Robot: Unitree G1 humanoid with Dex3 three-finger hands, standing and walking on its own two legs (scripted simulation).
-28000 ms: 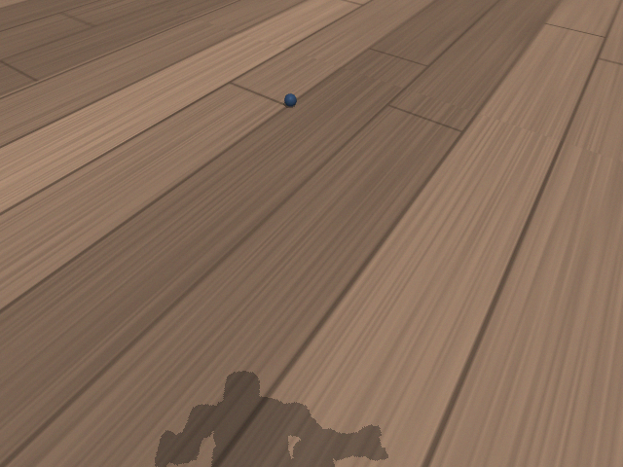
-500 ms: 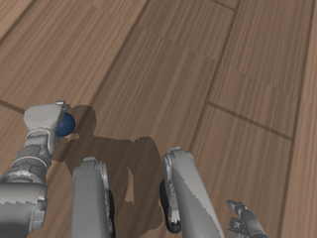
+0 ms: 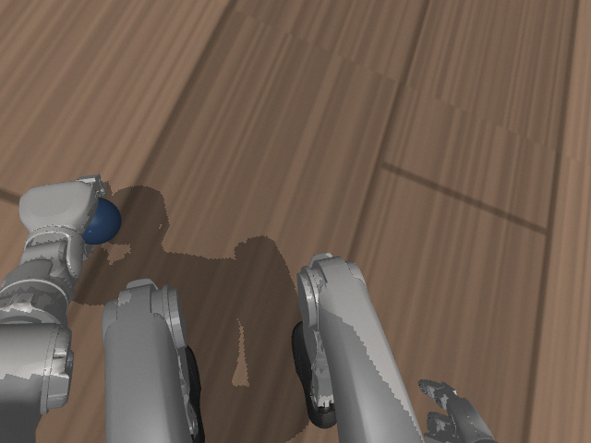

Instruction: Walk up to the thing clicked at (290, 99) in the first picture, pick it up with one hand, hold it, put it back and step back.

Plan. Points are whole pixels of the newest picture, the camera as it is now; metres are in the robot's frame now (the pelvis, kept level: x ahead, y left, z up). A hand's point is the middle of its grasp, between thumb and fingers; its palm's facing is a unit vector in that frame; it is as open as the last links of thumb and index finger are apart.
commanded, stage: crouch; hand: left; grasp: from above
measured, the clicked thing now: (94, 220) +0.44 +0.24 -0.21
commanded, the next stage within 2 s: lower in 0.14 s
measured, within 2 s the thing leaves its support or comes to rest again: rests again in 1.36 s
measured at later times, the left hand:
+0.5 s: hand (89, 234) +0.42 +0.25 -0.23, palm faces -0.48 -0.05 -0.88, open 10.0 cm
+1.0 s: hand (102, 233) +0.43 +0.25 -0.28, palm faces -0.47 -0.08 -0.88, open 9.9 cm
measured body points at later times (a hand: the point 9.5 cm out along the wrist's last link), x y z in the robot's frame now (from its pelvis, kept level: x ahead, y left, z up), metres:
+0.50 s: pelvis +0.00 +0.00 -0.04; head +0.22 +0.05 +0.34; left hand +0.44 +0.25 -0.18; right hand +0.05 -0.28 -0.16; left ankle +0.08 +0.13 -0.35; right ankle +0.09 -0.13 -0.35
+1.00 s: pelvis +0.00 +0.00 -0.07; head +0.25 +0.05 +0.30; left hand +0.45 +0.25 -0.23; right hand +0.04 -0.27 -0.18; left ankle +0.08 +0.13 -0.35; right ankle +0.09 -0.13 -0.35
